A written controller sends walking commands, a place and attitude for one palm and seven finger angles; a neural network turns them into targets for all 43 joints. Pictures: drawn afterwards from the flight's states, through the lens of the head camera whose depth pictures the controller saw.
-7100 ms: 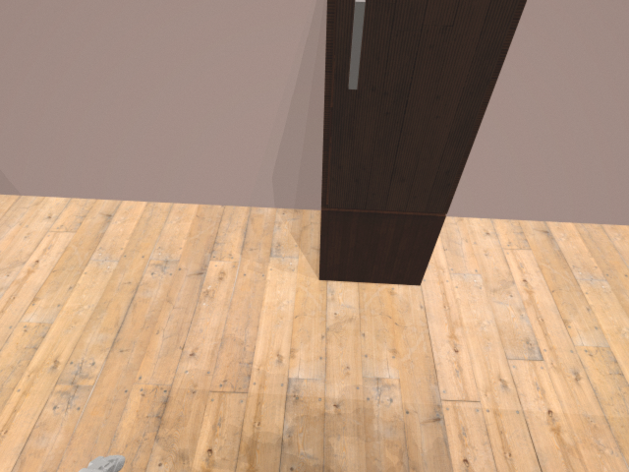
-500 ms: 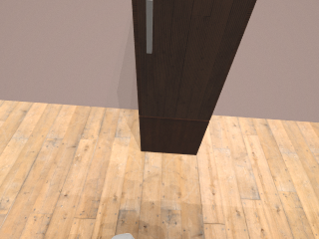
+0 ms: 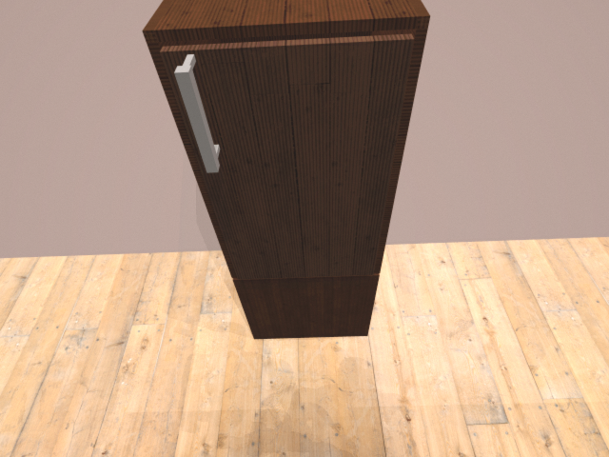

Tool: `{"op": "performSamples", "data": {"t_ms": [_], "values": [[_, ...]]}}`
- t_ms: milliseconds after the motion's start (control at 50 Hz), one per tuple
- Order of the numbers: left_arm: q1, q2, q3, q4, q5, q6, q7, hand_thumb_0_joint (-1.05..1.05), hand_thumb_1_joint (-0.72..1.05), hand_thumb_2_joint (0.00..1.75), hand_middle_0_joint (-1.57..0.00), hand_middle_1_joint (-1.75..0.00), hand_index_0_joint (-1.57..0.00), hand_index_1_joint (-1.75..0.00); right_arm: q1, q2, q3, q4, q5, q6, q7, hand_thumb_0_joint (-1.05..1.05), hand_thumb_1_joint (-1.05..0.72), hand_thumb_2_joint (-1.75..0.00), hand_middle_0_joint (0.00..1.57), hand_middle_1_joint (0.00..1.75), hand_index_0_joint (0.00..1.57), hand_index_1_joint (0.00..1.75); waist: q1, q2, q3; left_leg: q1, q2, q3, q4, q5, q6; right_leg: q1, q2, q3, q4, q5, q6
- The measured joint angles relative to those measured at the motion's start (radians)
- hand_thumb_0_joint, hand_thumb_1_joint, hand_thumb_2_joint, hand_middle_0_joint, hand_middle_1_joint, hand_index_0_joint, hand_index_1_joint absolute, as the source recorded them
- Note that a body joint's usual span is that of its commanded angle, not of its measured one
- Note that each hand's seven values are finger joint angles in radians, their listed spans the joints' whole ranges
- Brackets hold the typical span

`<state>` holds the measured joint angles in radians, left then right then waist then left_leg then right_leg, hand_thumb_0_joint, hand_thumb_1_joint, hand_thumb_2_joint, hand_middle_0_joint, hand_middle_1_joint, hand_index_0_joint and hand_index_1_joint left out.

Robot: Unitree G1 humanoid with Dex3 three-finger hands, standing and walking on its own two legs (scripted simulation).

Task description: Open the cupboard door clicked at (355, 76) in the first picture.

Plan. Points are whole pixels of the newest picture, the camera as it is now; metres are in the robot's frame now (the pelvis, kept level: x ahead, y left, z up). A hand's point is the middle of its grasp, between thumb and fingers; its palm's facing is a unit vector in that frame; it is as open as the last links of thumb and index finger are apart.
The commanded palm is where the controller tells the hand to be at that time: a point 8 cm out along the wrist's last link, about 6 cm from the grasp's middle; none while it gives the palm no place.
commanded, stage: come to a stop and stand still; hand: left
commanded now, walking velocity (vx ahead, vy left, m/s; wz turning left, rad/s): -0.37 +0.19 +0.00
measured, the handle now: (202, 117) +0.56 +0.18 +0.16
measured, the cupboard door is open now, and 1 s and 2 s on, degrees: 0 0 0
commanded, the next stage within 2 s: look again from close up in 1.26 s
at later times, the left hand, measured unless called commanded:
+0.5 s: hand out of the picture +0.06 +0.24 -0.18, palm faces +0.07 -0.98 -0.20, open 7.4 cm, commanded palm none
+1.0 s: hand out of the picture -0.02 +0.17 -0.17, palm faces +0.00 -0.98 -0.19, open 7.3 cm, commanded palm none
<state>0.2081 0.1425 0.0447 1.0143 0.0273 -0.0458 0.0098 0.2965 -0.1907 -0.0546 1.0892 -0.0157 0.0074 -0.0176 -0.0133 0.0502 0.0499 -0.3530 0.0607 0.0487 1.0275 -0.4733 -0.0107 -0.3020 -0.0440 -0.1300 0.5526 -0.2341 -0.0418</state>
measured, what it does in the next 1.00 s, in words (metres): steps on the spot: left foot, then right foot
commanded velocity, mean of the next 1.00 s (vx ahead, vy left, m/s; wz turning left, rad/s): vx -0.05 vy -0.02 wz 0.00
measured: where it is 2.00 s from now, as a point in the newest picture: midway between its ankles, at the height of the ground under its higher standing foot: outside the picture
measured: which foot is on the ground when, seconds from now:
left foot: up 0.00-0.30, down 0.32-1.00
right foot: down 0.00-0.32, up 0.34-0.76, down 0.78-1.00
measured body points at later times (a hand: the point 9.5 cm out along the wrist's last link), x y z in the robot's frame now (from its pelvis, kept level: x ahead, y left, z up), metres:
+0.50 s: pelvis +0.02 +0.05 +0.01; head +0.05 +0.08 +0.45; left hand +0.05 +0.30 -0.16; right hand +0.12 -0.18 -0.13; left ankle +0.05 +0.12 -0.73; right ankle -0.03 -0.11 -0.66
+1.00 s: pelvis -0.02 +0.01 +0.01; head -0.03 +0.00 +0.46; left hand -0.01 +0.22 -0.15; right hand -0.08 -0.21 -0.16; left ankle +0.05 +0.12 -0.73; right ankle -0.05 -0.11 -0.73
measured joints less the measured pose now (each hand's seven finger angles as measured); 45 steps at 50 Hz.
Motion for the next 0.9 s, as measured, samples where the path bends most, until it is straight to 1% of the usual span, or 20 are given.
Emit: {"op": "performSamples", "data": {"t_ms": [40, 100, 200, 260, 300, 320, 340, 360, 380, 400, 440, 460, 500, 600, 700, 740, 780, 800, 840, 900], "values": [[0.008, -0.003, 0.001, 0.015, -0.001, 0.013, 0.018, 0.0, 0.94, 0.9, -0.2, -0.3, -0.2, -0.3, -0.022, 0.0, 0.004, -0.011, 0.007, 0.003, -0.007, 0.01, -0.91, -0.9, 0.2, 0.3, 0.2, 0.3, 0.003, -0.003, 0.003, -0.026, -0.012, 0.003, -0.058, 0.024, -0.012, 0.03, 0.005, -0.001, -0.046, 0.012, -0.003], [0.01, -0.001, -0.006, 0.023, 0.0, 0.034, 0.022, 0.0, 0.94, 0.9, -0.2, -0.3, -0.2, -0.3, -0.062, 0.004, 0.006, -0.032, 0.01, 0.02, -0.009, 0.0, -0.91, -0.9, 0.2, 0.3, 0.2, 0.3, 0.012, -0.01, 0.015, -0.045, -0.03, 0.004, -0.152, 0.043, -0.025, 0.049, 0.007, -0.003, -0.07, 0.012, -0.002], [0.0, 0.0, 0.0, 0.014, 0.002, 0.058, 0.028, 0.0, 0.93, 0.9, -0.21, -0.3, -0.2, -0.3, -0.136, 0.007, 0.0, -0.065, 0.009, 0.044, -0.004, 0.0, -0.91, -0.9, 0.2, 0.3, 0.2, 0.3, 0.036, -0.027, 0.052, -0.065, -0.058, -0.006, -0.178, 0.041, -0.035, 0.055, 0.001, -0.005, -0.057, -0.004, 0.007], [-0.004, 0.01, 0.007, 0.005, 0.005, 0.067, 0.029, 0.0, 0.92, 0.9, -0.21, -0.3, -0.2, -0.3, -0.171, 0.01, -0.002, -0.086, 0.009, 0.044, -0.001, 0.0, -0.91, -0.9, 0.2, 0.3, 0.2, 0.3, 0.044, -0.046, 0.062, -0.036, -0.062, -0.007, -0.255, 0.071, -0.034, 0.046, -0.009, -0.005, -0.035, -0.015, 0.021], [-0.002, 0.021, 0.011, 0.001, 0.002, 0.073, 0.029, 0.0, 0.92, 0.9, -0.21, -0.3, -0.2, -0.3, -0.184, 0.012, 0.0, -0.098, 0.008, 0.036, 0.0, 0.0, -0.91, -0.9, 0.2, 0.3, 0.2, 0.3, 0.044, -0.058, 0.061, 0.018, -0.057, -0.001, -0.38, 0.166, -0.03, 0.033, -0.015, -0.005, -0.004, -0.031, 0.036], [0.0, 0.026, 0.012, -0.001, -0.001, 0.077, 0.028, 0.0, 0.91, 0.9, -0.21, -0.3, -0.2, -0.3, -0.185, 0.011, 0.001, -0.105, 0.007, 0.029, 0.001, 0.0, -0.91, -0.9, 0.2, 0.3, 0.2, 0.3, 0.042, -0.059, 0.056, 0.047, -0.05, 0.003, -0.442, 0.231, -0.01, 0.021, -0.016, -0.007, 0.022, -0.045, 0.045], [-0.005, 0.035, 0.014, -0.001, -0.004, 0.082, 0.028, 0.0, 0.91, 0.9, -0.21, -0.3, -0.2, -0.3, -0.188, 0.017, 0.001, -0.107, 0.004, 0.023, 0.0, 0.0, -0.91, -0.9, 0.2, 0.3, 0.2, 0.3, 0.043, -0.076, 0.059, 0.049, -0.061, 0.012, -0.445, 0.232, 0.021, 0.009, -0.028, 0.003, 0.054, -0.058, 0.049], [-0.009, 0.044, 0.015, -0.002, -0.007, 0.087, 0.029, 0.0, 0.91, 0.9, -0.21, -0.3, -0.2, -0.3, -0.191, 0.023, 0.005, -0.111, 0.002, 0.02, -0.001, 0.0, -0.91, -0.9, 0.2, 0.3, 0.2, 0.3, 0.048, -0.09, 0.062, 0.05, -0.069, 0.02, -0.439, 0.219, 0.046, -0.012, -0.027, 0.032, 0.112, -0.134, 0.053], [-0.012, 0.051, 0.016, -0.003, -0.009, 0.093, 0.032, 0.0, 0.91, 0.9, -0.21, -0.3, -0.2, -0.3, -0.193, 0.028, 0.01, -0.114, 0.0, 0.018, -0.004, 0.0, -0.91, -0.9, 0.2, 0.3, 0.2, 0.3, 0.05, -0.096, 0.061, 0.053, -0.07, 0.026, -0.443, 0.209, 0.062, -0.037, -0.014, 0.066, 0.191, -0.206, 0.058], [-0.013, 0.056, 0.018, -0.002, -0.009, 0.098, 0.032, 0.0, 0.91, 0.9, -0.2, -0.3, -0.2, -0.3, -0.194, 0.032, 0.015, -0.117, -0.001, 0.016, -0.008, 0.0, -0.91, -0.9, 0.2, 0.3, 0.2, 0.3, 0.048, -0.096, 0.057, 0.057, -0.069, 0.027, -0.454, 0.208, 0.072, -0.06, 0.003, 0.097, 0.273, -0.247, 0.06], [-0.014, 0.065, 0.021, 0.0, -0.008, 0.098, 0.028, 0.0, 0.91, 0.9, -0.2, -0.3, -0.2, -0.3, -0.193, 0.04, 0.023, -0.117, -0.003, 0.013, -0.015, 0.0, -0.91, -0.9, 0.2, 0.3, 0.2, 0.3, 0.043, -0.094, 0.047, 0.066, -0.067, 0.026, -0.491, 0.226, 0.079, -0.091, 0.026, 0.134, 0.402, -0.255, 0.066], [-0.012, 0.07, 0.022, 0.001, -0.007, 0.096, 0.026, 0.0, 0.91, 0.9, -0.2, -0.3, -0.2, -0.3, -0.192, 0.045, 0.026, -0.116, -0.003, 0.01, -0.017, 0.0, -0.91, -0.9, 0.2, 0.3, 0.2, 0.3, 0.042, -0.094, 0.04, 0.071, -0.066, 0.026, -0.512, 0.24, 0.08, -0.097, 0.031, 0.145, 0.439, -0.243, 0.07], [-0.004, 0.077, 0.022, 0.003, -0.007, 0.094, 0.023, 0.0, 0.91, 0.9, -0.2, -0.3, -0.2, -0.3, -0.187, 0.054, 0.032, -0.11, -0.001, 0.004, -0.019, 0.0, -0.91, -0.9, 0.2, 0.3, 0.2, 0.3, 0.04, -0.094, 0.026, 0.081, -0.065, 0.029, -0.552, 0.265, 0.082, -0.09, 0.031, 0.157, 0.46, -0.219, 0.08], [0.016, 0.081, 0.014, 0.022, -0.006, 0.1, 0.014, 0.0, 0.91, 0.9, -0.2, -0.3, -0.19, -0.3, -0.16, 0.067, 0.03, -0.09, 0.003, -0.007, -0.019, 0.0, -0.91, -0.9, 0.2, 0.3, 0.2, 0.3, 0.024, -0.083, -0.005, 0.102, -0.059, 0.037, -0.62, 0.308, 0.082, -0.007, 0.01, 0.153, 0.332, -0.221, 0.092], [0.017, 0.065, 0.0, 0.045, -0.008, 0.099, 0.013, 0.0, 0.91, 0.9, -0.2, -0.3, -0.19, -0.3, -0.123, 0.044, 0.017, -0.056, 0.0, -0.005, -0.014, -0.01, -0.92, -0.9, 0.2, 0.3, 0.21, 0.3, -0.001, -0.069, -0.023, 0.104, -0.057, 0.044, -0.646, 0.335, 0.075, 0.084, -0.005, 0.135, 0.135, -0.22, 0.079], [0.017, 0.056, -0.007, 0.051, -0.009, 0.09, 0.014, 0.0, 0.91, 0.9, -0.2, -0.3, -0.19, -0.3, -0.101, 0.035, 0.014, -0.035, 0.002, -0.003, -0.011, -0.01, -0.92, -0.9, 0.2, 0.3, 0.2, 0.3, -0.005, -0.068, -0.029, 0.099, -0.061, 0.047, -0.642, 0.34, 0.068, 0.127, -0.007, 0.123, 0.021, -0.161, 0.071], [0.026, 0.053, -0.014, 0.054, -0.009, 0.074, 0.017, 0.0, 0.91, 0.9, -0.2, -0.3, -0.19, -0.3, -0.077, 0.032, 0.012, -0.015, 0.007, 0.0, -0.009, 0.0, -0.92, -0.9, 0.2, 0.3, 0.2, 0.3, -0.003, -0.084, -0.037, 0.089, -0.075, 0.06, -0.623, 0.337, 0.057, 0.175, -0.019, 0.122, -0.116, -0.069, 0.06], [0.025, 0.044, -0.017, 0.064, -0.009, 0.068, 0.02, 0.0, 0.91, 0.9, -0.2, -0.3, -0.19, -0.3, -0.068, 0.026, 0.011, -0.003, 0.009, 0.003, -0.008, 0.0, -0.92, -0.9, 0.2, 0.3, 0.2, 0.3, -0.005, -0.075, -0.034, 0.087, -0.071, 0.059, -0.611, 0.334, 0.051, 0.18, -0.016, 0.121, -0.126, -0.041, 0.065], [0.035, 0.02, -0.029, 0.081, -0.011, 0.061, 0.02, 0.0, 0.91, 0.9, -0.2, -0.3, -0.19, -0.3, -0.039, 0.014, 0.012, 0.021, 0.01, 0.008, -0.005, 0.0, -0.92, -0.9, 0.2, 0.3, 0.2, 0.3, -0.015, -0.044, -0.039, 0.098, -0.061, 0.044, -0.614, 0.337, 0.039, 0.192, -0.004, 0.107, -0.124, -0.048, 0.07], [0.063, 0.003, -0.037, 0.097, -0.014, 0.055, 0.022, 0.0, 0.92, 0.9, -0.2, -0.3, -0.2, -0.3, 0.006, 0.016, 0.02, 0.048, 0.007, 0.013, -0.003, 0.0, -0.91, -0.9, 0.2, 0.3, 0.2, 0.3, -0.02, -0.029, -0.051, 0.108, -0.048, 0.036, -0.623, 0.346, 0.027, 0.203, 0.01, 0.101, -0.128, -0.057, 0.062]]}}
